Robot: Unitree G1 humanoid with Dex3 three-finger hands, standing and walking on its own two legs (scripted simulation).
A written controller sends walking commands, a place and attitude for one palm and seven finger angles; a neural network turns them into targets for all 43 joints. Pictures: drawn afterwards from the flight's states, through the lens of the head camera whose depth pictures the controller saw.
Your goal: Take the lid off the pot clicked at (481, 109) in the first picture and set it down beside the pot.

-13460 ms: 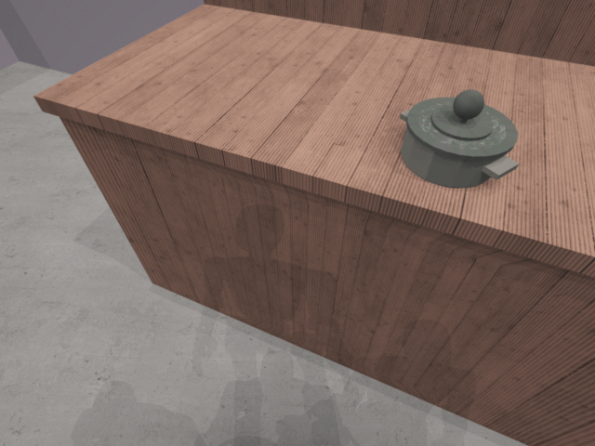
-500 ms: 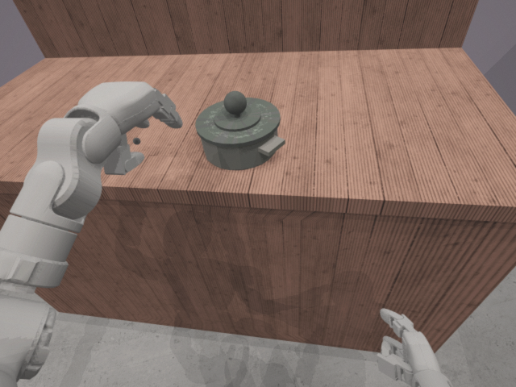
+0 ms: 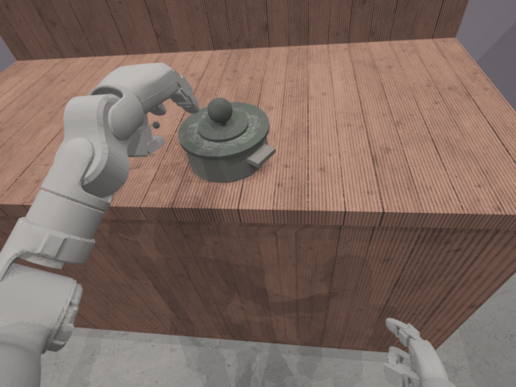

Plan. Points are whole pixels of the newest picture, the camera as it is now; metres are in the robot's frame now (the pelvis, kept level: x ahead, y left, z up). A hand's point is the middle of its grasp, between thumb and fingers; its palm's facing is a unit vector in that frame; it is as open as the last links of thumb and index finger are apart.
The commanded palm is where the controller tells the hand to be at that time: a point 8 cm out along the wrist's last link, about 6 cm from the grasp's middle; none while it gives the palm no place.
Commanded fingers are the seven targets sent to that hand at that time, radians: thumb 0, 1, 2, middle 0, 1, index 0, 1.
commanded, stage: move the open hand above the knob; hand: left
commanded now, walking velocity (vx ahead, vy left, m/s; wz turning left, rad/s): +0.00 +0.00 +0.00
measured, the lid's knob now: (220, 110) +0.55 +0.12 +0.16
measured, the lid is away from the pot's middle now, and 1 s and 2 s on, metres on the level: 0.00 0.00 0.00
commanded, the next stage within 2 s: none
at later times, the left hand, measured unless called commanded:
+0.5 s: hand (193, 91) +0.46 +0.13 +0.25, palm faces -0.21 -0.03 -0.98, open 10.0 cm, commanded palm +0.46 +0.13 +0.31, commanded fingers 0.00 -0.39 1.69 -0.87 -0.08 -0.87 -0.08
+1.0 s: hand (213, 69) +0.53 +0.11 +0.25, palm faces -0.25 -0.08 -0.96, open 10.0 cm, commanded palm +0.51 +0.13 +0.31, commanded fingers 0.00 -0.39 1.69 -0.87 -0.08 -0.87 -0.08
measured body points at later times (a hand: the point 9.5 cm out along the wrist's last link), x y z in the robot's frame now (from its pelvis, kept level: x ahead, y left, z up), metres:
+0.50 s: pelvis +0.00 +0.00 +0.00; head +0.02 -0.03 +0.45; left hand +0.47 +0.13 +0.31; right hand +0.14 -0.24 -0.12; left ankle +0.02 +0.12 -0.75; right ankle -0.01 -0.14 -0.75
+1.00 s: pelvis +0.03 +0.00 +0.00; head +0.06 -0.04 +0.45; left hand +0.54 +0.11 +0.30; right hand +0.05 -0.27 -0.14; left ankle +0.02 +0.12 -0.75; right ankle -0.01 -0.14 -0.75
